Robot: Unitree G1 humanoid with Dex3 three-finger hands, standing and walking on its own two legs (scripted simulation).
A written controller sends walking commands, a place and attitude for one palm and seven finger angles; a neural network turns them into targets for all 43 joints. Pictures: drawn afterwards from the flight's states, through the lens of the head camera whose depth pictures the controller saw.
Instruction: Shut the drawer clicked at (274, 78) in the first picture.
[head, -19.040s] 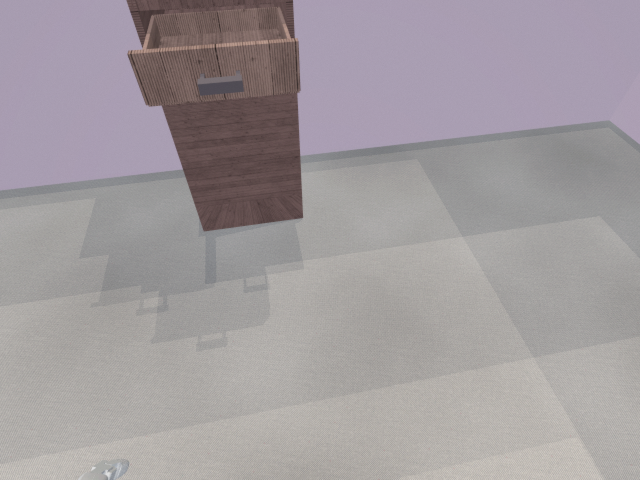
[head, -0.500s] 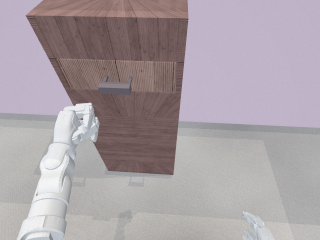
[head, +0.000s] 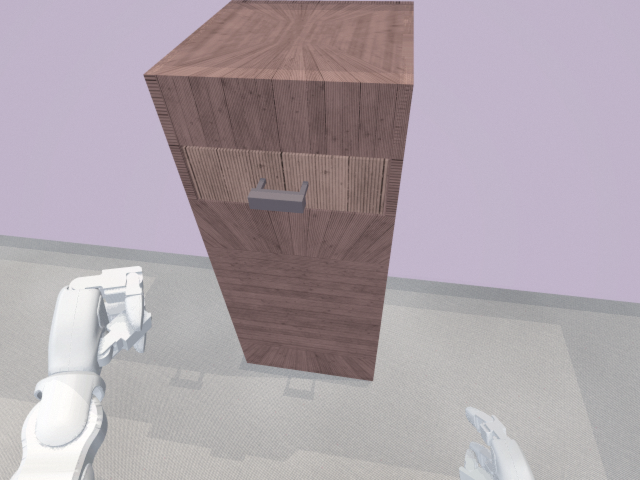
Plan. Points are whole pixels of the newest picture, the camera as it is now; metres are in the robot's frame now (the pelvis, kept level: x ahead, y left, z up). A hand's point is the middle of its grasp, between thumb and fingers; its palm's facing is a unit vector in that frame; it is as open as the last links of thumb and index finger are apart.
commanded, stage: draw the hand back to the body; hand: left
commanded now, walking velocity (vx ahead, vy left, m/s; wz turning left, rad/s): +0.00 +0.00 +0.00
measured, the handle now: (280, 192) +0.59 +0.15 +0.03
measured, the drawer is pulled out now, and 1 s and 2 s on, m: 0.00 0.00 0.00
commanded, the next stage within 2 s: step back with the hand held close in 0.40 s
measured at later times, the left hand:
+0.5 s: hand (78, 368) +0.17 +0.24 +0.16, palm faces +0.44 -0.82 -0.37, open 3.2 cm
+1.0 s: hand (57, 399) +0.14 +0.24 +0.16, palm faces +0.36 -0.78 -0.51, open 3.2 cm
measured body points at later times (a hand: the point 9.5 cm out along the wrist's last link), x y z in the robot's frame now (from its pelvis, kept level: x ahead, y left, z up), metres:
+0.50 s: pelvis -0.01 +0.00 +0.00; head -0.04 -0.02 +0.45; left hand +0.14 +0.28 +0.18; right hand +0.17 -0.22 -0.08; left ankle -0.05 +0.09 -0.74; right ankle +0.03 -0.12 -0.74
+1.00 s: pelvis -0.05 +0.00 -0.01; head -0.04 -0.01 +0.44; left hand +0.12 +0.28 +0.18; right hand +0.12 -0.24 -0.10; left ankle -0.05 +0.09 -0.74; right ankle +0.03 -0.12 -0.74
